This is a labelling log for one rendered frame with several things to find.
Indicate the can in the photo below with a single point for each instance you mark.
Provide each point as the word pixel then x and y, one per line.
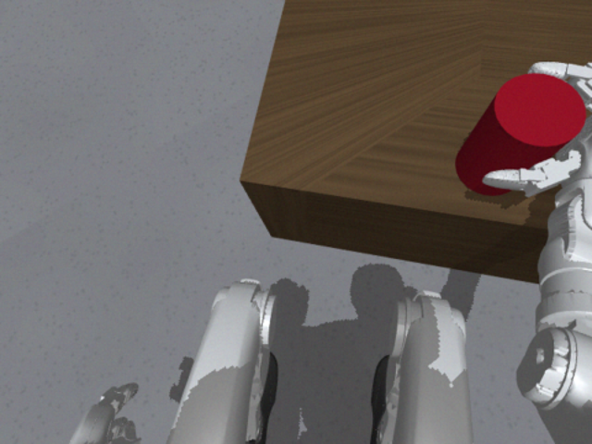
pixel 529 120

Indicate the right robot arm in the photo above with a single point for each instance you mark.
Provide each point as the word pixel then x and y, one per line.
pixel 556 371

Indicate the left robot foot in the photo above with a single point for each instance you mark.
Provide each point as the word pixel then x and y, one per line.
pixel 268 399

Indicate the right robot hand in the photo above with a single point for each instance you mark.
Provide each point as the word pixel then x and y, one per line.
pixel 574 160

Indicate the left robot hand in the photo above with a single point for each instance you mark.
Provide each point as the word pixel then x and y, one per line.
pixel 97 426

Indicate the right robot foot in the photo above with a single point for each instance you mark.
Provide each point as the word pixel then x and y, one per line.
pixel 378 399

